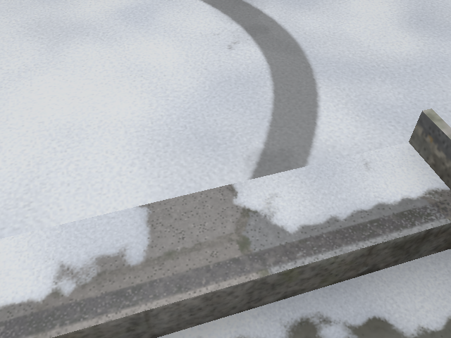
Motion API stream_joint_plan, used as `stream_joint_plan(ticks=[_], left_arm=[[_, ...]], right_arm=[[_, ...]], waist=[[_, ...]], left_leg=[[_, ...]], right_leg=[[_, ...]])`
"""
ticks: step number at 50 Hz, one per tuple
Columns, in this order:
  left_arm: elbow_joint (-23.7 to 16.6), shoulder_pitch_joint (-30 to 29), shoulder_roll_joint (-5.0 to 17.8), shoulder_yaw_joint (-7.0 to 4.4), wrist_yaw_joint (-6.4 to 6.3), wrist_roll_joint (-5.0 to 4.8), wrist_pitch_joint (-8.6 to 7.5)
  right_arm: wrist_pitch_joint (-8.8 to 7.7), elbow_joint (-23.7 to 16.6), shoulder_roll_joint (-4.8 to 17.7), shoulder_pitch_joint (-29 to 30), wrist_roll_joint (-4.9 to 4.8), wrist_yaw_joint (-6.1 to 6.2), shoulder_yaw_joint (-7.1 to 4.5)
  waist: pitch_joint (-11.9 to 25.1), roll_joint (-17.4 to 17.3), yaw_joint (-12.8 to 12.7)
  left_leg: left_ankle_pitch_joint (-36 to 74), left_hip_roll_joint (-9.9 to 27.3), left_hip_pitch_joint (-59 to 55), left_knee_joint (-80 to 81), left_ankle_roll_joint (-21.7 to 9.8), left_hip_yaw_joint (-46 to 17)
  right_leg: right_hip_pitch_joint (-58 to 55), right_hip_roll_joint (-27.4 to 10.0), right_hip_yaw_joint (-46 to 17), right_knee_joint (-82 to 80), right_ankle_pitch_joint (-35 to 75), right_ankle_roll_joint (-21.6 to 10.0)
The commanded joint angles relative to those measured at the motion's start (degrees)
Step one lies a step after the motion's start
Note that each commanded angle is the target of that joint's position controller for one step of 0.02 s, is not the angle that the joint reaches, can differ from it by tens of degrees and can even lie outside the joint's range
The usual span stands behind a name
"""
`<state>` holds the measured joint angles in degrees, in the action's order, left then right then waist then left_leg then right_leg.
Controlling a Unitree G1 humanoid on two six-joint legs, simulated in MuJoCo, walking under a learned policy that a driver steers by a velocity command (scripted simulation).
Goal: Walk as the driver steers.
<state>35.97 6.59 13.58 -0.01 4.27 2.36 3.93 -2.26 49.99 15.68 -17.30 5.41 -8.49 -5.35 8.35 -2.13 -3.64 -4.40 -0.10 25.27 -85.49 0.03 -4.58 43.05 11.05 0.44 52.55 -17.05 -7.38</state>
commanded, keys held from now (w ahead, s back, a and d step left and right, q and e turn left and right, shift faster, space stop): e+shift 0.18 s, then q+shift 0.82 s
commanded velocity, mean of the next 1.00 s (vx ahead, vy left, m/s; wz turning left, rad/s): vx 0.07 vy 0.00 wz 0.18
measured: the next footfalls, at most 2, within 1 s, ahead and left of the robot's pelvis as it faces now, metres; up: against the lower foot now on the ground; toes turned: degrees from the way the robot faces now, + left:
left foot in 0.34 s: +0.29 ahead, +0.11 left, +0.15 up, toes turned -14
right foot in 0.88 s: +0.24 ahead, -0.23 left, +0.12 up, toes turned +17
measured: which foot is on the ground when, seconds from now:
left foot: up 0.00-0.32, down 0.34-0.94, up 0.96-1.00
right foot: down 0.00-0.38, up 0.40-0.86, down 0.88-1.00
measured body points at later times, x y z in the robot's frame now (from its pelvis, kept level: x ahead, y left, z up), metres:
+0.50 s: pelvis +0.18 +0.04 +0.14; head +0.17 +0.04 +0.59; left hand +0.40 +0.28 +0.07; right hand +0.23 -0.23 +0.03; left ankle +0.25 +0.12 -0.52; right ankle +0.10 -0.11 -0.43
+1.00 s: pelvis +0.21 -0.09 +0.14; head +0.21 -0.09 +0.60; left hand +0.42 +0.17 +0.11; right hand +0.36 -0.31 +0.04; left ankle +0.24 +0.10 -0.50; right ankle +0.20 -0.24 -0.56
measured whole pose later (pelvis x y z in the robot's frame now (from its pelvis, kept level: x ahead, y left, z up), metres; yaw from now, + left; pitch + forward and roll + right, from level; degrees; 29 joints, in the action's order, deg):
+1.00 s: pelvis +0.21 -0.09 +0.14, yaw +13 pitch +6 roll -1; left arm 32.7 1.9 12.6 -0.7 1.7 2.1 -3.5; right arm -2.4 36.4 12.1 -19.3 0.1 2.4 -0.3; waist 7.2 -1.5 4.6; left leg -31.8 -13.4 41.1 -66.2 6.6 -24.7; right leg 21.5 1.4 -5.0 43.0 -42.7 -0.5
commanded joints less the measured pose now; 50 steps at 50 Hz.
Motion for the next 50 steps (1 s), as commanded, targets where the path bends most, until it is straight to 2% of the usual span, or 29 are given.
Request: stream_joint_plan(ticks=[1,2,3,4,6,8,9,11,14,16,17,18,19,20,21,22,24,25,26,27,30,35,40,44,45,47,48,49,50], left_arm=[[10.4,18.8,8.7,-3.04,0.91,-0.98,-2.70],[15.2,19.8,0.0,0.22,2.18,0.15,-3.89],[18.8,21.3,-6.8,2.50,3.37,2.35,-4.63],[19.0,19.4,-6.6,2.42,2.51,2.67,-5.97],[19.2,23.9,-0.4,0.86,-0.37,4.42,-7.40],[16.3,22.8,6.6,-0.06,-1.80,6.70,-9.03],[13.2,20.6,7.8,-0.64,-1.85,5.32,-9.90],[9.7,15.5,8.3,-0.11,-0.62,1.65,-10.62],[6.9,14.8,15.2,-2.45,0.24,-1.54,-12.00],[9.9,17.0,17.8,-4.25,0.23,-4.22,-12.15],[12.7,25.1,9.7,-4.98,-4.79,-4.16,-8.49],[12.7,27.1,9.4,-4.94,-6.79,-3.78,-7.26],[10.5,26.0,7.6,-3.55,-0.57,0.75,-7.16],[6.7,16.0,8.1,-4.84,2.12,0.34,-5.22],[6.0,13.0,6.8,-5.06,2.42,-1.77,-4.23],[6.6,10.3,5.2,-3.97,0.58,-2.43,-5.48],[4.0,6.8,2.3,-0.64,-3.17,0.74,-7.97],[3.2,5.2,1.9,0.25,-4.53,1.73,-7.88],[2.2,4.6,3.3,-0.03,-5.80,1.06,-6.94],[2.6,5.1,5.0,-0.31,-5.89,1.33,-6.11],[-0.8,1.0,8.5,-1.47,-5.35,0.71,-6.39],[-5.7,-6.6,8.4,-2.50,-7.53,1.35,-7.30],[-10.6,-16.1,4.4,-1.58,-8.39,1.31,-7.66],[-9.6,-10.3,4.4,-1.88,-6.94,-0.29,-7.33],[-9.2,-9.4,3.5,-1.46,-6.20,0.57,-7.83],[-5.9,-1.1,3.5,-2.45,-4.42,-1.25,-8.22],[-4.3,0.4,7.7,-3.59,-2.36,-1.30,-7.93],[-5.4,-1.5,7.6,-3.58,-0.71,0.11,-8.20],[-7.6,-5.2,9.9,-3.80,0.30,-0.32,-8.41]], right_arm=[[-0.82,-12.9,7.5,4.3,-0.43,3.17,-0.75],[-0.70,-15.5,2.7,6.4,1.33,4.81,1.78],[-0.74,-16.5,-1.1,6.6,-0.20,5.80,3.27],[-0.61,-16.0,-2.9,4.3,-1.20,6.00,4.45],[-1.54,-20.9,-2.1,13.6,-4.54,6.28,5.54],[-1.82,-24.5,-2.9,16.0,-6.22,6.75,5.99],[-1.92,-27.1,-2.0,20.7,-7.29,7.40,5.54],[-1.02,-27.0,-4.2,18.9,-5.38,6.84,5.99],[1.71,-28.0,2.5,18.5,-5.00,5.66,5.03],[4.21,-26.3,3.0,16.4,-4.69,4.22,4.29],[3.58,-19.8,-8.2,14.4,-3.84,9.91,7.43],[2.94,-17.1,-7.0,7.9,-4.84,11.05,7.00],[2.74,-14.6,9.8,-5.6,-6.16,6.87,2.76],[3.11,-16.7,11.5,-4.8,-1.13,5.74,0.65],[1.68,-16.9,8.6,-3.8,-0.25,4.61,1.28],[-0.31,-15.1,6.9,-0.5,-0.85,4.01,1.86],[-4.11,-11.3,-1.0,8.8,-4.69,5.96,4.04],[-5.15,-11.0,-3.5,12.5,-5.84,6.63,4.68],[-5.99,-12.4,-3.8,14.9,-6.53,7.31,4.71],[-6.30,-12.9,-1.7,14.1,-6.35,8.03,4.35],[-7.14,-15.1,2.5,8.5,-5.76,8.97,3.88],[-6.18,-16.2,2.0,-1.8,-6.16,8.74,4.53],[-4.66,-14.8,1.7,-9.2,-6.39,11.04,4.75],[-4.00,-16.9,3.0,-0.5,-6.36,10.29,4.73],[-3.07,-17.1,3.4,1.0,-6.24,9.90,4.44],[-0.90,-18.6,5.4,3.5,-5.65,10.94,2.83],[-0.36,-19.1,2.2,-3.0,-3.26,11.64,2.43],[-0.30,-18.6,1.1,-1.5,-5.07,11.25,3.00],[-0.47,-18.4,1.6,-11.6,-5.70,11.73,1.71]], waist=[[10.9,7.5,-1.7],[6.8,5.9,2.8],[-1.2,3.6,5.9],[-2.5,6.2,8.8],[-1.7,7.2,5.4],[-1.8,-0.3,5.2],[-2.7,0.5,4.1],[-7.1,6.4,7.9],[-2.5,5.2,9.4],[-0.5,12.3,8.2],[3.8,9.6,2.2],[4.3,11.7,4.0],[16.8,-9.2,2.5],[10.3,-23.1,10.4],[-1.2,-10.7,11.0],[-8.4,-2.0,8.4],[-3.3,6.8,1.0],[-2.1,6.6,-0.5],[-1.5,4.1,0.0],[-0.7,-0.6,1.3],[1.2,-1.2,4.0],[0.4,-6.3,8.7],[2.0,-7.7,13.5],[2.2,-5.7,8.5],[2.7,-3.0,7.6],[4.5,3.9,3.1],[10.2,14.0,6.5],[5.6,8.0,5.1],[8.5,12.5,10.4]], left_leg=[[-8.2,-10.1,48.8,-44.0,-0.6,-7.6],[-8.4,-7.5,50.2,-42.8,-2.1,-4.6],[-8.6,-4.2,49.7,-40.4,-4.6,-2.0],[-12.3,-1.7,48.0,-35.8,-5.8,-0.1],[-23.0,-3.2,45.8,-44.8,-5.4,2.0],[-13.0,-2.4,38.6,-31.0,-1.7,2.8],[-15.5,-1.7,33.6,-23.9,2.2,4.7],[-11.2,-0.9,28.3,-24.6,3.9,8.4],[-13.0,-1.8,13.9,-3.0,3.8,12.2],[-14.1,-3.7,9.1,13.9,1.9,13.7],[-30.9,-6.5,10.5,25.7,-2.5,15.6],[-25.2,-6.7,3.5,30.7,-5.3,7.0],[9.9,5.2,-14.4,37.5,-19.7,-24.7],[-4.4,16.0,-10.5,58.5,-27.8,-52.9],[-23.4,14.2,-2.2,59.4,-24.6,-53.9],[-30.3,11.5,2.4,54.9,-22.3,-46.1],[-18.1,5.9,6.5,52.6,-18.5,-30.2],[-20.1,2.3,9.1,53.9,-15.6,-25.2],[-18.9,0.9,10.5,55.0,-13.7,-22.2],[-14.1,-1.4,12.3,55.3,-13.0,-20.1],[6.0,-1.7,10.3,51.5,-12.1,-15.8],[4.0,4.6,-4.5,46.9,-15.4,-30.1],[8.0,5.1,-11.2,40.5,-16.0,-40.5],[1.3,1.3,2.9,40.4,-13.4,-41.6],[-1.8,-1.0,5.1,38.6,-12.1,-40.1],[-3.8,-10.4,14.9,32.4,-4.0,-28.5],[-22.4,-18.8,23.9,24.4,5.6,-17.3],[-30.9,-19.0,31.8,14.9,7.8,-13.4],[-35.9,-17.9,29.7,3.6,11.5,-10.2]], right_leg=[[-53.5,-18.3,-33.8,-19.8,68.2,-13.8],[-45.9,-16.4,-28.2,-20.1,62.1,-12.0],[-35.2,-14.5,-23.7,-22.8,55.8,-7.4],[-29.8,-12.6,-20.6,-23.8,48.5,-5.4],[-19.4,-10.0,-22.4,-27.1,30.7,-4.9],[-10.8,-8.2,-26.1,-29.9,12.9,-3.5],[-4.6,-8.1,-30.7,-34.0,11.3,-4.9],[-1.1,-10.7,-32.0,-35.3,17.6,-5.6],[-9.3,-15.0,-23.7,-30.7,73.5,-3.9],[-23.5,-19.7,-23.8,-29.8,97.5,-3.3],[-40.8,-16.7,-14.6,-26.4,91.4,0.7],[-41.8,-15.8,-14.3,-18.2,87.9,1.9],[-26.1,-13.1,-20.0,-5.1,68.7,2.5],[-6.2,-0.4,-19.1,21.8,-1.6,8.9],[6.9,1.6,-23.6,41.6,-0.9,7.1],[15.1,0.3,-23.1,48.5,2.9,5.7],[9.5,-6.9,-15.1,45.7,3.8,5.9],[5.9,-9.7,-12.7,40.2,1.0,6.7],[2.9,-11.1,-10.7,35.5,-0.4,9.1],[-1.4,-10.1,-7.9,38.0,0.5,10.5],[-7.3,-9.8,-5.0,35.0,2.3,12.8],[0.7,-10.9,-10.9,28.1,-2.1,14.6],[7.7,-9.5,-13.2,17.1,-10.5,13.9],[-3.9,-9.1,-13.8,10.0,-7.1,12.9],[-8.1,-9.2,-12.0,-2.3,-7.7,12.1],[-33.1,-9.5,-8.7,-23.0,23.7,7.4],[-50.9,-19.5,-17.1,-18.7,62.3,1.2],[-51.2,-23.7,-17.5,-20.6,72.7,0.0],[-51.6,-31.9,-16.0,-12.9,100.8,-3.3]])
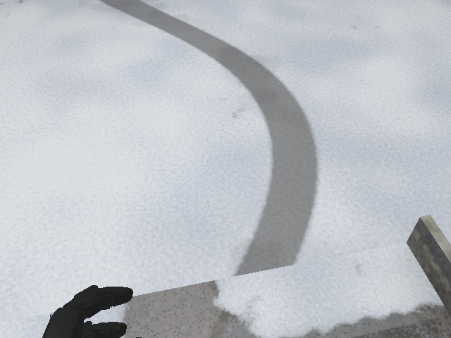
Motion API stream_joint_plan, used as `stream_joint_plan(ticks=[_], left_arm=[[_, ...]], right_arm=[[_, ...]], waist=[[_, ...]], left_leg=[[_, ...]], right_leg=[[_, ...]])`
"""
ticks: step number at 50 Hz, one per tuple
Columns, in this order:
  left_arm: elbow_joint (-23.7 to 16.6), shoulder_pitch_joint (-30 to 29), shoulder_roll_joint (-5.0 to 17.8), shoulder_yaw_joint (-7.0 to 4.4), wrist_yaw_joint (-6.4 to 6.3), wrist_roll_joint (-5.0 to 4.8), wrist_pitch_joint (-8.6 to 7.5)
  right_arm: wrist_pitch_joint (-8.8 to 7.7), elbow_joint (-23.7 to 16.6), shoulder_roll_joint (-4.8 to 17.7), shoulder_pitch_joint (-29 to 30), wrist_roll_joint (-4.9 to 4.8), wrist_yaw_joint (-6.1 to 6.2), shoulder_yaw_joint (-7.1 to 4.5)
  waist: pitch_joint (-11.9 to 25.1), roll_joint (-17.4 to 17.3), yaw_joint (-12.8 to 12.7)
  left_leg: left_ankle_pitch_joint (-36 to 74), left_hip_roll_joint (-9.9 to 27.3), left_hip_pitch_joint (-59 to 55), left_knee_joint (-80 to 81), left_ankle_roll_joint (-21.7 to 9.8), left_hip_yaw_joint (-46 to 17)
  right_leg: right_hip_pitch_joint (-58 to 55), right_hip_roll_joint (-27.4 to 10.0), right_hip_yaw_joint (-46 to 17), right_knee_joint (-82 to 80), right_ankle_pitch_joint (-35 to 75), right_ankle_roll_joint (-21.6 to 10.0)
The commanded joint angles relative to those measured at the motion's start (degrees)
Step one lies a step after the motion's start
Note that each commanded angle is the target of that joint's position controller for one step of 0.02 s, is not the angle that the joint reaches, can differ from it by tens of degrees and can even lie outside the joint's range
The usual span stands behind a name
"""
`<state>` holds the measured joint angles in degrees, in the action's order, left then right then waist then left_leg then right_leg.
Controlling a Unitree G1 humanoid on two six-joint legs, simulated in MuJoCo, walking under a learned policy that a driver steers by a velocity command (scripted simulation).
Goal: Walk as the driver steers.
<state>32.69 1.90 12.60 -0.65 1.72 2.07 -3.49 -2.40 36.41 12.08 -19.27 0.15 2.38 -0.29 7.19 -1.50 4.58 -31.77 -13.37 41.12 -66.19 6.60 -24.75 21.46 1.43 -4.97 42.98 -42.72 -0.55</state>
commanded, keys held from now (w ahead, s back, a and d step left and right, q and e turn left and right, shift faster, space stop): q+shift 0.34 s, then shift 0.66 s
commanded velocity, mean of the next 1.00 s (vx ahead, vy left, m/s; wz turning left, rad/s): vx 0.00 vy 0.00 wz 0.55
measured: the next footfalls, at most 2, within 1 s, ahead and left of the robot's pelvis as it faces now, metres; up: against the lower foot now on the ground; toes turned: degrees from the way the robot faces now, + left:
left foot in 0.26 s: -0.12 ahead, +0.04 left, -0.12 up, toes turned +9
right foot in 0.62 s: -0.04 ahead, -0.29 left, -0.12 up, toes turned +30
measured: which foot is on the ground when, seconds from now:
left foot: up 0.00-0.24, down 0.26-0.64, up 0.66-0.92, down 0.94-1.00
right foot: down 0.00-0.18, up 0.20-0.60, down 0.62-1.00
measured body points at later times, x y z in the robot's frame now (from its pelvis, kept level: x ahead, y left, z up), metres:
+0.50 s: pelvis -0.10 -0.10 -0.10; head -0.09 -0.11 +0.35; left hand +0.04 +0.19 -0.16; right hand +0.02 -0.30 -0.24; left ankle -0.16 +0.03 -0.82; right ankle -0.09 -0.26 -0.58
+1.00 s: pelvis -0.13 -0.19 -0.09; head -0.11 -0.21 +0.36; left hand -0.14 +0.05 -0.19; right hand +0.13 -0.29 -0.20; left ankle -0.18 -0.08 -0.82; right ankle -0.07 -0.31 -0.82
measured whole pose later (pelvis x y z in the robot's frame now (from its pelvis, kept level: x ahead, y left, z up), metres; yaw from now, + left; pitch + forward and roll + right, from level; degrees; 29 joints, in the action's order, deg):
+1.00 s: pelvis -0.13 -0.19 -0.09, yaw +30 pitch +0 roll -1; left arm 40.3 14.6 7.1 1.1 5.2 -1.4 -2.9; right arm -1.7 41.3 12.4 -7.7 -0.4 -4.6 -3.2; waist -0.1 -4.8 -1.9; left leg -17.1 0.9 18.3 -35.4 -0.4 0.8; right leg 15.3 -1.1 -0.3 34.1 -18.8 1.4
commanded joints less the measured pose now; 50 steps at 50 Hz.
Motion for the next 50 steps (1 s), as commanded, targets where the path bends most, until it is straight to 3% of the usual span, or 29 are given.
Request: stream_joint_plan(ticks=[1,4,5,7,8,9,11,12,13,14,15,16,17,18,21,25,29,30,31,32,33,34,36,39,42,44,47,48,50], left_arm=[[-5.7,-1.4,10.5,-2.79,2.93,0.12,-0.84],[-16.4,-17.3,11.8,-3.73,-0.27,-2.04,6.54],[-19.3,-19.5,10.3,-3.07,-0.94,-0.57,8.83],[-18.4,-15.1,3.9,-0.33,-2.36,-1.22,9.52],[-19.7,-17.0,1.3,1.04,-3.23,-0.55,7.77],[-17.6,-15.3,-1.5,2.38,-4.46,-2.38,6.15],[-12.9,-4.1,-2.1,2.42,-6.47,-3.80,4.88],[-10.7,2.9,-1.7,2.68,-5.83,-1.65,5.91],[-11.2,1.4,-2.1,2.57,-2.69,0.60,5.84],[-9.4,7.6,1.7,1.29,-1.95,-0.92,3.71],[-7.1,12.7,6.0,0.18,-2.68,-3.81,1.37],[-7.0,7.6,8.4,0.03,-3.99,-4.14,-0.41],[-7.9,-6.5,10.9,-0.70,-4.72,-2.19,-0.58],[-8.2,-13.0,11.6,-0.61,-5.19,-0.54,-0.61],[-7.2,-14.3,11.3,-1.15,-7.34,2.35,0.13],[-8.3,-7.1,7.5,0.29,-5.16,-0.18,1.12],[2.4,18.9,1.4,-0.46,2.23,-2.71,1.77],[6.0,20.4,1.1,-0.63,4.05,-3.80,2.31],[5.9,16.2,1.9,-1.11,4.93,-2.40,2.39],[3.4,12.3,11.7,-3.42,6.31,-2.58,2.09],[-1.4,5.9,15.5,-5.72,5.66,-0.34,1.80],[-3.8,4.6,17.3,-7.46,3.65,-0.90,1.04],[-1.7,6.8,9.0,-4.36,1.60,0.24,-0.33],[-2.9,-1.3,-2.8,1.35,1.76,-3.65,-1.22],[0.1,5.9,5.6,-1.33,2.56,-5.90,-0.75],[2.5,8.3,6.4,-1.46,4.26,-6.16,0.26],[4.1,8.7,0.1,0.31,5.09,-5.12,0.04],[3.4,13.5,0.1,0.16,4.12,-3.51,-0.77],[0.2,8.2,3.1,-1.10,1.40,-1.93,-1.25]], right_arm=[[-0.36,-2.7,9.3,-13.0,-1.85,0.82,-4.60],[-3.02,1.9,9.7,-28.5,3.42,2.61,-6.50],[-3.32,2.8,7.7,-26.8,3.59,3.06,-6.04],[-1.28,4.0,5.5,-19.9,4.53,3.24,-4.70],[-0.46,7.8,0.7,-21.3,6.69,0.30,-1.90],[0.80,11.1,-3.5,-22.6,7.14,-2.20,-0.03],[2.34,13.1,-2.6,-15.9,6.31,-5.18,0.77],[3.91,13.7,-3.4,-14.6,5.81,-5.37,1.60],[4.42,15.9,2.2,-22.5,5.25,-4.80,0.27],[2.72,8.3,13.9,-17.3,4.28,-4.31,-1.77],[0.57,3.3,18.0,-10.5,2.92,-4.15,-4.16],[-1.85,2.3,20.0,-4.3,1.82,-4.94,-5.32],[-3.47,3.8,16.3,-10.3,1.02,-4.92,-4.22],[-3.64,4.7,12.8,-11.0,1.04,-4.49,-2.91],[-3.54,5.2,6.9,-8.9,-0.93,-2.71,-0.52],[-4.12,1.8,10.7,-4.2,0.99,1.35,-1.84],[-1.39,-8.3,11.5,27.9,1.37,-0.74,-2.35],[-0.48,-8.1,7.8,23.8,0.36,-1.13,-1.63],[0.32,-4.8,5.9,13.2,-1.07,-1.07,-1.60],[1.03,-2.9,0.1,-4.0,-1.90,-1.54,-1.66],[1.67,-2.5,5.7,-4.6,-1.14,-3.02,-2.28],[1.87,-3.0,7.3,3.3,0.06,-2.66,-3.85],[0.02,-3.4,9.0,14.3,-1.13,-0.23,-5.26],[-1.86,-2.5,5.1,16.3,-0.77,-2.45,-3.68],[-0.84,1.2,7.0,14.2,-0.09,-5.15,-4.87],[1.19,1.8,5.8,16.0,0.69,-8.34,-4.74],[-0.25,-1.5,6.8,17.4,-0.07,-7.11,-4.44],[-1.20,-4.3,9.1,24.1,-1.31,-7.02,-4.69],[-2.05,-4.4,8.5,24.0,-1.23,-6.47,-5.24]], waist=[[9.2,7.7,2.3],[6.2,11.8,10.5],[4.4,12.3,9.6],[0.7,2.2,5.0],[-2.8,-2.2,4.3],[-7.4,-2.3,5.1],[-16.5,-8.4,-3.5],[-11.8,-3.6,-7.9],[1.3,-2.9,-9.6],[15.1,-6.2,-8.7],[18.8,-4.2,-6.9],[9.3,-4.1,-3.0],[-2.2,1.1,5.4],[-4.3,6.6,6.8],[-0.9,-2.3,6.1],[2.0,-8.5,2.8],[-2.8,-2.3,-14.0],[-6.1,0.6,-11.0],[-5.0,-1.4,-5.8],[2.6,9.4,6.9],[2.6,13.7,2.6],[-3.1,16.4,-2.6],[-5.8,12.8,-5.2],[-5.9,3.7,-0.5],[-6.0,4.4,-4.1],[-6.7,7.8,-4.7],[-4.2,6.0,-4.4],[-4.0,1.6,-9.5],[-3.4,0.1,-8.0]], left_leg=[[-6.9,-2.9,12.4,-25.5,6.1,13.8],[-2.4,-1.2,-11.1,-21.7,2.6,26.7],[2.9,4.0,-16.2,-22.4,0.2,19.6],[14.8,6.6,-7.1,-13.5,-3.7,17.1],[30.4,10.2,-9.3,-0.5,-6.6,18.7],[36.8,13.4,-11.9,20.2,-9.8,16.4],[38.6,10.0,-13.8,51.7,-15.3,26.0],[36.2,9.1,-17.9,47.4,-17.8,27.5],[59.4,14.4,-29.0,33.1,-23.5,14.1],[76.7,25.8,-32.4,34.9,-32.9,-10.8],[78.1,34.6,-39.7,38.5,-37.2,-17.4],[63.8,40.6,-49.6,41.4,-34.9,-27.7],[53.6,39.0,-48.7,38.1,-32.7,-34.7],[50.3,36.4,-46.4,37.0,-30.1,-27.8],[45.3,24.4,-20.5,35.0,-22.5,-10.3],[47.2,23.5,-22.3,35.6,-19.1,-6.0],[20.8,16.8,-4.1,37.5,-13.7,-0.6],[19.2,13.8,-7.6,37.0,-13.1,-0.5],[19.8,11.5,-15.4,28.9,-11.9,3.2],[0.4,6.5,-12.3,20.9,-5.9,10.0],[-6.7,6.9,-4.8,12.4,1.2,9.8],[-7.6,6.4,1.3,-6.7,3.2,14.8],[4.4,4.6,8.6,-29.4,0.3,14.2],[6.9,10.6,1.3,-15.4,0.7,15.3],[8.0,17.0,-2.8,20.6,4.8,19.8],[11.2,15.3,-23.9,31.3,2.8,27.4],[25.0,18.7,-29.6,40.0,-4.6,22.4],[23.8,17.6,-25.1,38.8,-9.8,21.3],[24.1,19.0,-18.7,41.1,-14.0,18.2]], right_leg=[[-22.5,-24.6,-5.0,-2.3,125.6,-8.5],[6.1,-17.9,6.7,-4.6,94.3,-0.8],[14.0,-18.7,2.5,0.7,79.0,-0.1],[10.7,-14.6,0.9,18.1,50.7,-4.6],[13.9,-9.0,4.9,24.6,29.5,-2.5],[18.5,-4.8,3.7,31.3,13.2,-0.9],[22.8,-0.5,6.4,51.3,-3.4,-3.6],[27.8,0.5,7.5,58.3,-2.1,-3.0],[37.6,2.4,3.3,71.3,2.0,-2.8],[36.6,6.2,-4.5,83.0,8.3,1.6],[38.4,6.1,-7.3,91.1,8.7,7.5],[52.1,2.9,-13.9,90.3,4.9,12.3],[63.7,-1.0,-15.4,88.6,4.9,12.3],[63.4,-1.8,-12.4,85.5,3.3,10.5],[36.3,-1.7,-3.8,73.0,3.7,4.4],[29.3,-0.6,-1.0,62.6,2.8,3.9],[-12.9,-5.9,2.9,-3.7,35.3,3.8],[-18.1,-5.1,1.9,-18.8,44.6,4.9],[-17.0,-4.1,2.3,-23.6,43.6,3.8],[-19.7,-17.4,-9.4,-7.2,86.5,-11.6],[-15.3,-27.1,-26.8,-13.8,66.0,-17.0],[-7.8,-26.9,-32.0,-20.1,47.2,-19.4],[-1.3,-19.8,-23.1,-20.6,35.2,-13.6],[0.5,-12.3,-11.6,-22.0,24.0,-7.7],[-10.9,-11.7,-13.2,-23.6,10.2,-5.5],[-1.2,-10.7,-11.9,-25.5,4.9,-4.5],[-3.7,-10.4,-10.5,-21.8,10.7,-3.4],[-6.7,-5.8,-4.0,-20.1,19.0,-2.3],[-12.7,-2.6,2.7,-13.0,25.9,-1.6]])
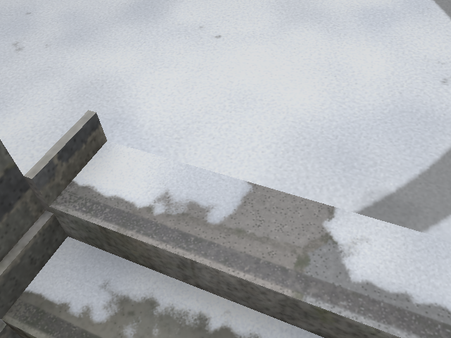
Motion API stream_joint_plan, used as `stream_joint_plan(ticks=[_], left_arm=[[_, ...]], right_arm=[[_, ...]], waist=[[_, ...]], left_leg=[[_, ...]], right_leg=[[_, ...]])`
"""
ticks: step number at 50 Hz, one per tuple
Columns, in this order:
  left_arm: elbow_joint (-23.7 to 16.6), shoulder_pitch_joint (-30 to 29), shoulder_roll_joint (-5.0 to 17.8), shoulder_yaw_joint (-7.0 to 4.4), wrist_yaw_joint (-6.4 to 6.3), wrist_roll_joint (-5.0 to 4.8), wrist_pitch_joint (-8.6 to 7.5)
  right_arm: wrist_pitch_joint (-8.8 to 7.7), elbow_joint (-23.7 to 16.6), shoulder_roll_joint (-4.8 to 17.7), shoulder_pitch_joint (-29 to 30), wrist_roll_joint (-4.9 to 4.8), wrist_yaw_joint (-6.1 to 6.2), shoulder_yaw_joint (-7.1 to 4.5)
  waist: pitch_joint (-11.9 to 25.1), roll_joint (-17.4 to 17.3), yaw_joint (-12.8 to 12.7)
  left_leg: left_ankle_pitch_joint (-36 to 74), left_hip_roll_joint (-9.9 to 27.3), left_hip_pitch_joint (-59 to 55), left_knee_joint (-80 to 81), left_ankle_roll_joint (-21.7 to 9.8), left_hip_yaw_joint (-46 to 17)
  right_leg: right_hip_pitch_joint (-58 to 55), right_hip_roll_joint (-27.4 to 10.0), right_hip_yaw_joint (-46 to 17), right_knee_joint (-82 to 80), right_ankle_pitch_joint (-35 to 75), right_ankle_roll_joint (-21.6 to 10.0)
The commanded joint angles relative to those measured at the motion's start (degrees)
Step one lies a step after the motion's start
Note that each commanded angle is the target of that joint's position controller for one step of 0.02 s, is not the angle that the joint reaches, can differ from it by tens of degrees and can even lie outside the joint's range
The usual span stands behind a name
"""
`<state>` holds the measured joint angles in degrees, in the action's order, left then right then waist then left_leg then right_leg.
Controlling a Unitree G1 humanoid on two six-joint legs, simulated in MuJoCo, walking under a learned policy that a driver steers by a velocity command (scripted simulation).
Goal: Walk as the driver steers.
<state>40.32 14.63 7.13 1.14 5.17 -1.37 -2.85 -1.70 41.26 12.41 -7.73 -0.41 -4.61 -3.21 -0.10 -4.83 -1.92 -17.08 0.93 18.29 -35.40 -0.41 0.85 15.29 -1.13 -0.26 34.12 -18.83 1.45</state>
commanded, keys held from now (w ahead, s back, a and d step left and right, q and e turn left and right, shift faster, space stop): shift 0.28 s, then w+shift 0.72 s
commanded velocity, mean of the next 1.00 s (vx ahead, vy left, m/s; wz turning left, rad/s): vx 0.49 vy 0.00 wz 0.02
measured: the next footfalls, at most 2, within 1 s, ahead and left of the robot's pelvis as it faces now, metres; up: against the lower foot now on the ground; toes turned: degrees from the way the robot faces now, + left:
left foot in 0.94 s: +0.44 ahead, +0.24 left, +0.15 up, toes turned +3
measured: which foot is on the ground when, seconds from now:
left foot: down 0.00-0.52, up 0.54-0.92, down 0.94-1.00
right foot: down 0.00-0.96, up 0.98-1.00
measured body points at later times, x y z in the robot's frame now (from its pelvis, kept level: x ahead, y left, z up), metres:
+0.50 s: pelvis +0.02 +0.00 +0.00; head +0.03 -0.01 +0.45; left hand +0.13 +0.26 -0.11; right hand +0.04 -0.25 -0.14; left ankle +0.02 +0.11 -0.73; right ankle -0.01 -0.12 -0.72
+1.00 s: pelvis +0.28 +0.14 +0.03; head +0.32 +0.14 +0.48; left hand +0.26 +0.39 -0.11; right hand +0.51 -0.08 -0.03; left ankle +0.40 +0.23 -0.58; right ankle +0.06 -0.11 -0.59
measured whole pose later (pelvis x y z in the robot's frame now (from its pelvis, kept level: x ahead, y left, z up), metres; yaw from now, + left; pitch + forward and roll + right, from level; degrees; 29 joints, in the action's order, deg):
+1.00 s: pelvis +0.28 +0.14 +0.03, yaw +0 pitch +4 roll +0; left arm 54.3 25.0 11.8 -4.5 2.4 -0.8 -7.8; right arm 0.0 30.8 10.4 -2.9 0.5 -0.4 -0.4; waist -0.8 1.1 0.0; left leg -26.7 1.4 53.0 -75.6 -3.6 4.8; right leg 7.9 -6.2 -12.3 57.5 -8.3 -3.9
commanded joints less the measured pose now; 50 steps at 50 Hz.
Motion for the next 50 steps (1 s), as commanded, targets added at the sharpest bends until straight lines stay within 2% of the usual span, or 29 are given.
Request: stream_joint_plan(ticks=[1,4,5,7,11,14,17,19,21,22,23,25,26,27,28,30,32,37,38,41,42,43,44,45,46,47,48,49,50], left_arm=[[-8.4,-3.7,8.4,-3.02,-2.81,1.33,-1.93],[-9.4,-1.6,6.6,-2.91,-2.98,0.79,-1.45],[-2.4,1.8,6.2,-3.43,-5.93,0.46,0.01],[-2.9,0.3,6.4,-3.43,-6.96,1.17,1.06],[-0.8,0.8,8.4,-3.98,-7.12,1.06,2.05],[0.9,1.1,9.5,-4.37,-7.74,2.16,2.54],[1.6,1.6,13.0,-5.71,-8.21,2.46,3.30],[-1.5,-4.0,10.9,-5.22,-7.99,2.15,2.97],[-3.4,-6.3,7.7,-4.63,-7.28,1.87,1.59],[-3.5,-5.2,8.2,-4.78,-6.79,1.79,1.41],[-3.2,-3.1,8.2,-4.77,-6.44,1.87,0.83],[1.1,8.6,8.3,-4.89,-6.34,2.50,0.10],[3.5,15.8,11.1,-5.61,-6.87,3.04,-0.18],[4.7,18.2,17.1,-7.26,-7.00,2.49,0.11],[3.0,12.9,17.3,-7.57,-7.12,2.08,0.20],[0.7,1.4,14.3,-6.98,-7.36,2.85,-0.79],[2.4,3.9,13.0,-6.54,-7.66,3.41,-2.53],[9.1,17.6,12.7,-6.51,-8.01,4.21,-5.97],[11.1,19.3,12.7,-6.44,-8.51,3.53,-6.47],[13.5,15.8,11.1,-5.18,-7.54,3.04,-5.99],[14.9,13.1,9.3,-4.35,-7.18,1.31,-5.40],[14.4,8.8,9.0,-3.67,-6.89,0.85,-5.32],[13.1,7.3,11.6,-3.93,-6.87,-2.05,-6.01],[12.2,8.8,19.9,-5.81,-5.35,-1.90,-7.40],[10.5,5.5,30.1,-8.96,-4.68,-1.22,-8.68],[9.2,2.1,29.6,-10.57,-3.76,-1.31,-7.80],[4.8,-0.9,16.2,-8.08,-1.24,-1.54,-8.19],[0.9,2.9,8.6,-7.23,-0.91,0.74,-8.01],[-1.1,3.8,1.6,-6.12,-2.32,3.14,-7.33]], right_arm=[[-2.71,-9.1,7.6,11.8,-1.16,0.89,-2.37],[-2.14,-8.4,6.4,9.2,-0.96,0.80,-2.12],[0.71,-5.5,-1.6,-1.2,1.94,3.23,0.55],[2.49,-3.8,0.4,-3.9,2.21,5.02,0.08],[2.85,-3.7,0.4,-2.5,1.71,5.30,0.16],[2.86,-2.8,0.1,-3.7,1.75,5.88,0.29],[3.68,-2.1,4.4,-8.5,1.95,6.10,-1.68],[3.50,-2.6,3.7,-10.8,0.83,6.05,-1.67],[2.87,-2.0,5.5,-13.8,1.12,6.10,-2.61],[2.76,-2.4,6.5,-13.6,1.06,5.84,-3.01],[2.66,-3.6,6.8,-10.2,0.57,5.28,-3.15],[2.27,-6.3,4.8,0.1,-0.24,4.29,-2.79],[1.69,-9.4,2.2,8.0,-0.19,3.87,-1.95],[1.23,-13.1,-1.7,11.4,-0.04,3.61,-0.75],[0.86,-13.7,0.7,9.7,2.31,3.59,-1.25],[0.26,-12.9,2.3,3.3,2.60,3.01,-1.59],[0.17,-13.1,2.9,0.3,3.28,2.57,-1.38],[0.28,-18.2,-1.7,15.2,3.91,3.32,1.51],[0.61,-19.4,-2.3,18.5,3.83,3.60,2.23],[1.44,-25.4,-2.8,25.8,0.51,4.18,4.00],[1.86,-27.6,-1.3,25.9,0.08,3.47,4.12],[1.76,-26.3,-2.4,21.7,-0.29,2.17,5.03],[2.06,-23.8,-3.6,15.4,-1.71,1.33,4.98],[2.76,-19.0,0.2,0.4,0.23,2.59,1.78],[3.99,-14.6,4.6,-20.0,0.26,4.21,-1.00],[4.08,-11.5,11.7,-26.3,1.20,4.52,-4.15],[2.12,-7.5,19.7,-26.3,2.35,5.19,-5.29],[1.80,-6.2,19.2,-21.4,0.34,5.62,-5.31],[1.07,-6.2,14.9,-12.5,0.99,5.35,-3.74]], waist=[[3.6,3.2,-1.6],[2.3,3.4,-0.5],[3.4,11.5,4.6],[3.4,6.3,4.5],[3.0,4.1,3.3],[0.2,2.7,2.6],[-1.3,4.1,3.6],[-5.4,1.2,5.6],[-3.0,-3.6,6.2],[-1.1,-5.4,5.4],[-0.5,-3.9,3.3],[-0.9,2.5,-3.8],[-2.4,10.1,-8.0],[-3.1,25.7,-8.6],[-4.7,22.3,-6.7],[-0.3,14.6,0.2],[2.2,10.1,1.9],[-7.0,9.4,-2.4],[-9.4,9.2,-3.0],[-14.6,12.1,-0.3],[-14.6,12.8,1.9],[-11.0,9.2,3.8],[-3.5,7.4,5.1],[9.5,11.0,11.9],[21.6,17.1,22.9],[25.1,14.3,26.5],[21.9,-12.1,20.6],[28.2,-21.9,14.1],[21.0,-16.0,7.2]], left_leg=[[9.2,5.2,3.6,11.1,-7.0,-8.1],[2.9,4.9,0.8,12.2,-5.3,-8.4],[13.6,3.4,-10.2,9.7,-1.2,-3.0],[15.9,3.1,-10.7,9.8,0.2,-2.8],[14.4,2.9,-10.1,11.5,-0.4,-2.9],[12.5,3.0,-8.5,13.4,-0.6,-2.9],[-23.0,0.3,-4.2,13.4,-3.7,-3.0],[-26.4,2.9,-3.5,14.5,-6.3,-7.4],[-27.5,8.4,-7.1,21.2,-10.1,-16.3],[-30.6,11.3,-5.4,24.4,-12.1,-21.4],[-28.5,11.4,0.5,25.4,-12.9,-21.1],[-18.1,4.3,16.2,16.8,-9.5,-10.0],[-11.3,-0.3,27.9,3.3,-6.6,-3.3],[-4.9,-5.2,36.2,-15.8,-2.9,6.0],[-3.9,-1.9,40.7,-30.7,-2.1,2.1],[-0.1,0.8,39.8,-49.6,-1.4,-4.6],[-2.4,1.9,40.8,-56.7,-1.8,-5.1],[-14.4,3.9,73.5,-81.0,-4.7,-6.3],[-18.4,3.5,77.4,-83.4,-4.7,-5.7],[-23.3,6.9,74.4,-76.2,-5.3,-1.8],[-21.4,8.9,61.7,-62.6,-5.9,-0.2],[-11.6,7.7,34.9,-47.8,-6.7,7.1],[-3.5,4.3,4.9,-38.6,-8.2,10.9],[-7.5,-3.2,-14.5,-43.4,-7.4,12.2],[-8.0,-7.0,-25.8,-39.4,-6.5,8.4],[-12.5,-8.4,-24.7,-26.3,-5.7,4.3],[-32.1,3.7,-24.1,1.4,-4.7,-28.1],[-53.8,13.1,-21.9,22.8,0.3,-56.5],[-56.0,15.1,-12.1,24.9,3.2,-59.0]], right_leg=[[-6.1,0.0,-1.6,-4.0,2.7,-3.9],[-3.8,-0.3,-2.4,-6.6,3.2,-4.2],[3.3,-5.0,-3.1,-10.3,20.0,-2.8],[1.8,-5.1,-2.5,-8.4,21.8,-2.4],[1.8,-4.9,-2.5,-9.9,12.4,-1.6],[2.0,-4.9,-2.8,-11.8,7.5,-1.1],[6.5,-2.2,-3.2,-9.8,-21.3,-4.4],[15.3,-1.4,-1.8,-2.3,-21.1,-4.7],[18.0,0.5,2.2,5.1,-10.1,-4.5],[14.6,0.3,2.4,8.4,-6.7,-5.2],[7.4,-0.5,1.9,7.3,-4.1,-6.2],[-12.1,0.5,1.3,-2.9,-2.0,-8.8],[-20.4,-4.9,-6.8,-9.7,-7.3,-11.1],[-20.6,-16.7,-29.6,-24.3,-29.8,-15.9],[-16.6,-21.2,-37.2,-27.0,-35.6,-18.7],[-14.0,-17.6,-29.3,-23.0,-25.9,-17.6],[-15.5,-16.2,-24.1,-23.5,-22.3,-16.1],[-26.9,-20.5,-22.2,-27.9,-21.2,-16.7],[-27.1,-20.1,-19.8,-29.7,-18.2,-17.1],[-16.5,-18.8,-8.3,-40.2,-15.0,-13.7],[-8.4,-16.6,-2.2,-46.5,-13.2,-12.3],[6.8,-12.0,4.5,-51.9,-6.0,-13.4],[17.2,-11.4,6.2,-52.6,14.2,-14.7],[10.5,-13.7,7.5,-34.3,70.3,-14.8],[2.8,-16.4,5.2,-14.8,98.1,-13.4],[-2.3,-13.5,0.6,7.6,92.1,-10.1],[14.2,-0.9,-6.4,31.9,37.4,-6.5],[21.2,9.2,-21.6,57.9,10.1,-7.0],[29.2,9.2,-26.5,77.0,12.0,-6.7]])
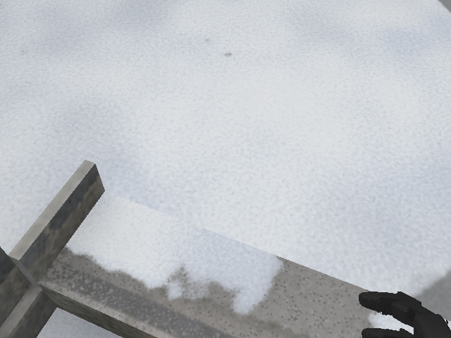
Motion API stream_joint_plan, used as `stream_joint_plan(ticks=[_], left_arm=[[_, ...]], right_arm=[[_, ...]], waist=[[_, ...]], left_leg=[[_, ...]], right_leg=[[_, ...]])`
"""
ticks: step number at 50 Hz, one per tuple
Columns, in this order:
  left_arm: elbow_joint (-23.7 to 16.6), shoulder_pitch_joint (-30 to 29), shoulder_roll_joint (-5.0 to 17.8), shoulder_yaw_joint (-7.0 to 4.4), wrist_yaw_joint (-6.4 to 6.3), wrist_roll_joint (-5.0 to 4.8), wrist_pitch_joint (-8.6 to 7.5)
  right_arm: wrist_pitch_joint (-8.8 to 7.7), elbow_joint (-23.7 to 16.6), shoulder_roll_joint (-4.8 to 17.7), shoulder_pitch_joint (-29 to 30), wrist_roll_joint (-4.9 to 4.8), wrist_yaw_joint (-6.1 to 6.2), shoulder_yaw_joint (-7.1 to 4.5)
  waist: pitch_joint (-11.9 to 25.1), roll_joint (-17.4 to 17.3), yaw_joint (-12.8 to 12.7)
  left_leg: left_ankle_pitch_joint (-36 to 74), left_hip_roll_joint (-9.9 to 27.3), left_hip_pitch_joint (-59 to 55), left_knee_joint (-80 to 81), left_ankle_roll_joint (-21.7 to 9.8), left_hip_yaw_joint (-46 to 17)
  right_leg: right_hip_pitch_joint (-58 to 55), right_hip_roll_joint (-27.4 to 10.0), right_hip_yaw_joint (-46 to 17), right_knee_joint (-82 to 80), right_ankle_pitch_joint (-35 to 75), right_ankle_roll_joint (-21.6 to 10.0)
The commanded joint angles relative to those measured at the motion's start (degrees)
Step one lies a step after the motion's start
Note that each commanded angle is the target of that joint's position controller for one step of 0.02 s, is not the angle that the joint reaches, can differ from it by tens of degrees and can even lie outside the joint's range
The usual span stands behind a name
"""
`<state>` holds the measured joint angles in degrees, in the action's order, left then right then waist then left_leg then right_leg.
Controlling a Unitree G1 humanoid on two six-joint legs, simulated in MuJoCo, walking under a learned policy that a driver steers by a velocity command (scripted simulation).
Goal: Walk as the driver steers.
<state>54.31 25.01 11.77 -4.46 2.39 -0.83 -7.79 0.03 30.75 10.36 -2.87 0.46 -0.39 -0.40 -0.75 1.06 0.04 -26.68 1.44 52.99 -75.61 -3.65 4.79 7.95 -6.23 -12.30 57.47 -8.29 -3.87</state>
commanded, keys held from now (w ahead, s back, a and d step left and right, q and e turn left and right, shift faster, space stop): w+shift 0.10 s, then w+e+shift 0.90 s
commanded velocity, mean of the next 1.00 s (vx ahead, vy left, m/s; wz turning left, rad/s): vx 0.99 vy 0.00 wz -0.67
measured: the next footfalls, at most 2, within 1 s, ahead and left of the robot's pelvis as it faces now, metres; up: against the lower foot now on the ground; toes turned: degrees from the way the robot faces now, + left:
right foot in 0.46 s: +0.49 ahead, +0.00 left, +0.15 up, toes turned -16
left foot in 0.80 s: +0.91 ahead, +0.10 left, +0.15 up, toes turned -33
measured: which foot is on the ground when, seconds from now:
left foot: down 0.00-0.44, up 0.46-0.78, down 0.80-1.00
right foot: up 0.00-0.44, down 0.46-0.78, up 0.80-1.00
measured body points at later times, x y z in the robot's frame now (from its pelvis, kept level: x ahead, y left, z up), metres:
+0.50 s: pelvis +0.41 +0.03 +0.18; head +0.44 +0.07 +0.63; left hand +0.68 +0.16 +0.09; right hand +0.30 -0.20 +0.07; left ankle +0.21 +0.14 -0.41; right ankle +0.46 +0.01 -0.46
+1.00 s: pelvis +0.87 -0.04 +0.27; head +0.88 -0.03 +0.72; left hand +1.21 +0.04 +0.20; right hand +0.70 -0.25 +0.15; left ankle +0.87 +0.12 -0.45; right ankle +0.81 -0.13 -0.35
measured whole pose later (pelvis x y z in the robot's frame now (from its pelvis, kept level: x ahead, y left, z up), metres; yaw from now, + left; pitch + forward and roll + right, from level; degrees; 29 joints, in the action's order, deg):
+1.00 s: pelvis +0.87 -0.04 +0.27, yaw -42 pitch +3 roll +2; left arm 36.0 7.2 20.0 -5.5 3.3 2.9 -0.2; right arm -5.1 45.4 14.7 -26.4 1.7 1.0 -1.3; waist 3.8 3.4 1.9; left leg -26.3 2.4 9.3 -33.3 1.9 8.7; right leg 43.1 0.2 -1.9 78.8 -12.2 -3.8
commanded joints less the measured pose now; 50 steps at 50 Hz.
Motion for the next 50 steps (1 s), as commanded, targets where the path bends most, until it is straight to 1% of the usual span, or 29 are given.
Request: stream_joint_plan(ticks=[1,3,5,6,10,12,14,16,18,21,22,23,24,25,26,28,30,32,33,36,38,39,40,41,42,44,45,47,50], left_arm=[[-16.9,-6.9,-4.3,0.70,-0.40,3.58,-2.55],[-18.5,-8.1,-8.3,3.59,-1.41,5.01,-0.62],[-20.1,-12.5,-9.1,5.11,-0.05,4.95,1.00],[-20.4,-15.3,-8.6,5.17,-0.52,2.77,1.65],[-23.8,-27.7,-11.9,6.36,-2.89,0.39,5.37],[-26.6,-33.5,-11.4,7.31,-3.09,-0.03,7.27],[-29.6,-42.3,-9.8,7.99,-1.45,-0.45,8.64],[-28.4,-39.6,-8.2,7.83,-0.45,-0.38,8.31],[-26.1,-33.7,-7.7,7.97,-0.90,-1.95,8.29],[-21.1,-23.6,1.6,3.67,-1.86,1.01,11.09],[-20.5,-17.8,6.4,1.34,-1.38,1.20,9.93],[-18.3,-12.0,9.4,-1.01,-0.67,0.53,8.45],[-16.6,-17.6,12.1,-2.09,-1.66,0.69,8.44],[-16.0,-12.9,12.2,-2.86,-2.80,0.62,7.15],[-13.4,-8.6,10.7,-2.56,-3.20,1.35,5.75],[-8.2,-5.3,4.6,-0.66,-3.23,2.07,2.64],[-9.9,-13.9,5.3,-0.21,-3.79,3.44,1.54],[-12.0,-16.0,9.4,-0.78,-3.22,2.84,0.13],[-12.2,-15.0,12.2,-1.65,-3.64,2.36,0.25],[-11.8,-12.7,14.9,-2.35,-3.18,-0.33,1.62],[-14.5,-14.7,20.6,-3.90,-2.56,2.75,0.93],[-14.4,-16.0,18.7,-3.84,-1.58,3.44,1.00],[-15.4,-14.5,7.6,-1.24,-1.90,4.35,1.67],[-20.8,-17.0,3.1,0.72,-3.24,4.20,2.34],[-22.6,-7.9,6.4,-0.24,-2.79,1.52,3.20],[-20.2,-12.3,7.4,0.17,-1.35,3.13,4.95],[-19.3,-14.5,7.3,-0.12,-0.10,4.25,5.32],[-21.2,-15.6,5.9,0.09,1.44,4.26,7.30],[-23.8,-20.7,4.1,1.18,2.06,3.38,7.97]], right_arm=[[-1.31,7.6,11.2,-12.9,0.07,0.64,-5.24],[-3.07,14.1,0.6,-12.0,0.48,-0.40,-2.80],[-4.36,19.0,-1.9,-16.7,2.02,0.27,-2.20],[-5.42,21.2,-2.5,-20.9,2.53,0.47,-2.01],[-9.86,28.2,-0.7,-29.5,1.77,-1.08,-1.39],[-9.48,28.7,-2.6,-29.1,0.69,-1.82,0.11],[-8.21,29.5,-2.5,-34.2,-0.93,0.76,1.40],[-7.41,28.8,0.4,-35.6,-1.92,2.80,1.94],[-7.96,26.1,9.7,-38.1,-3.68,4.68,-0.47],[-7.45,19.4,15.7,-33.6,-2.36,6.25,-4.18],[-7.90,16.6,16.7,-31.9,-2.27,4.93,-5.36],[-8.82,12.9,15.5,-24.5,-1.79,3.67,-6.25],[-10.35,5.4,3.6,-12.5,0.33,1.64,-3.19],[-11.22,-1.2,3.2,-8.3,2.27,0.67,-2.73],[-11.76,-2.5,2.3,-5.8,1.54,0.08,-2.27],[-8.93,-4.4,-2.7,-4.8,3.71,0.57,0.62],[-5.73,-5.4,1.3,-5.0,3.43,1.23,1.14],[-5.11,-7.2,7.6,-0.4,2.17,1.67,0.08],[-4.95,-7.0,7.5,-0.8,2.64,0.60,0.51],[-4.32,-2.3,5.5,-9.5,-0.99,0.32,0.43],[-4.99,1.4,11.9,-22.0,-1.41,1.30,-2.18],[-5.13,4.8,16.1,-31.1,-0.60,2.11,-3.69],[-5.55,7.1,15.7,-32.6,2.31,2.86,-3.39],[-5.37,6.0,13.5,-31.0,3.53,2.31,-2.16],[-5.40,3.4,15.7,-21.8,4.00,2.48,-3.03],[-6.70,1.6,5.9,-11.9,1.71,2.29,-0.32],[-6.54,3.5,6.7,-13.2,2.10,2.12,-0.44],[-6.80,8.3,10.2,-17.3,1.54,1.53,-1.73],[-6.48,12.4,7.2,-21.8,0.87,0.74,-1.19]], waist=[[12.5,-13.1,0.8],[5.5,-10.7,-4.6],[4.4,-7.0,-2.5],[1.4,-2.5,-0.5],[-7.0,0.8,-0.4],[-8.9,1.7,-2.5],[-10.2,3.1,0.8],[-4.1,3.2,-0.1],[7.1,-4.0,-2.6],[11.5,-12.8,-8.0],[13.0,-12.9,-9.7],[13.5,-7.7,-12.9],[9.9,12.1,-9.3],[11.3,0.4,-8.2],[9.8,-4.6,-8.6],[0.3,-10.1,-0.8],[-8.6,-12.8,6.2],[-12.6,-13.1,5.9],[-8.3,-13.5,4.8],[7.8,1.7,5.1],[12.1,-1.5,13.3],[16.1,-2.6,17.7],[13.2,-9.5,13.6],[13.7,-12.9,10.2],[24.2,-17.9,2.9],[8.0,-4.6,1.0],[1.1,-0.3,0.4],[-4.1,-7.8,-0.9],[-2.9,-7.3,-0.8]], left_leg=[[-40.9,14.1,-38.7,62.4,6.6,-57.7],[-17.7,11.6,-29.9,55.1,3.0,-41.4],[-7.9,8.9,-32.4,50.9,-3.1,-30.7],[-2.2,10.8,-34.4,52.9,-3.3,-27.5],[5.9,12.4,-38.6,61.7,0.7,-15.2],[10.1,7.5,-32.7,64.5,7.0,-3.2],[24.0,8.2,-28.3,76.2,4.5,-0.9],[51.2,8.2,-36.3,78.2,2.7,4.9],[101.1,9.3,-46.4,66.2,3.3,8.9],[130.5,15.6,-63.2,37.4,4.4,6.0],[123.2,15.2,-58.8,20.7,3.9,4.2],[71.8,8.4,-36.2,-5.1,3.1,2.3],[16.7,-7.8,-2.6,-36.8,5.7,-3.6],[16.2,-5.0,5.8,-45.9,2.7,-12.3],[11.9,-4.2,10.2,-48.4,1.7,-13.8],[-2.2,-1.8,14.4,-46.4,-0.3,-16.4],[-7.2,4.1,4.3,-19.1,0.7,-14.9],[3.4,6.7,-10.3,5.3,4.9,-9.2],[12.2,7.4,-21.5,14.7,5.9,-8.1],[21.0,0.5,-47.8,27.1,5.7,-4.2],[23.1,-1.6,-58.6,40.8,6.1,-3.6],[22.5,0.1,-67.9,43.5,5.0,-2.9],[19.7,9.1,-75.9,39.8,4.8,-12.2],[53.1,18.5,-74.6,32.0,5.3,-23.4],[29.5,25.7,-74.2,48.1,-2.2,-45.1],[-3.5,21.8,-48.9,56.6,-2.9,-37.4],[2.0,19.2,-42.6,57.2,-1.0,-29.8],[19.2,17.2,-43.6,57.2,0.8,-18.9],[34.7,14.7,-43.1,59.3,2.8,-6.5]], right_leg=[[40.4,10.2,-6.5,57.1,6.2,-2.3],[44.0,4.0,1.3,60.1,13.4,-2.3],[51.5,3.3,4.1,65.8,5.3,-3.6],[56.8,4.6,3.4,67.2,1.8,-4.3],[77.0,10.5,5.3,81.9,-6.1,-7.5],[72.8,10.0,10.0,68.5,-5.8,-8.0],[64.8,10.3,19.7,54.8,-4.3,-6.5],[52.7,9.1,27.7,44.2,-8.4,-7.0],[33.6,11.3,31.6,27.5,-11.3,-9.7],[28.7,17.2,31.1,9.4,-25.4,-11.5],[18.8,18.5,24.2,-2.4,-27.1,-13.3],[1.2,12.2,4.2,-12.8,-23.4,-18.3],[-5.6,4.6,-26.3,-26.6,-17.4,-27.1],[-8.5,-1.9,-37.1,-33.1,-15.9,-27.2],[-8.7,-4.5,-40.4,-36.4,-17.4,-26.6],[3.8,0.4,-29.0,-34.5,-15.5,-18.9],[23.8,4.9,-14.8,-41.8,-16.0,-13.2],[36.3,6.8,-11.0,-48.1,-7.6,-14.7],[36.9,8.8,-8.4,-49.1,-3.5,-14.1],[25.4,11.6,-2.5,-37.8,22.7,-10.0],[15.4,13.1,-3.0,-18.3,31.1,-6.5],[17.0,13.7,-1.6,-0.5,27.3,-4.9],[31.5,15.2,-1.5,19.1,-17.5,-4.2],[39.3,13.1,2.3,36.2,-22.0,-3.9],[43.4,11.8,4.2,37.6,-15.0,-2.9],[40.9,5.5,6.0,31.4,-7.5,-0.9],[40.8,4.7,5.3,29.3,-7.2,0.2],[45.0,3.5,6.8,25.6,-6.3,1.0],[42.6,4.0,8.8,18.0,0.0,-0.4]])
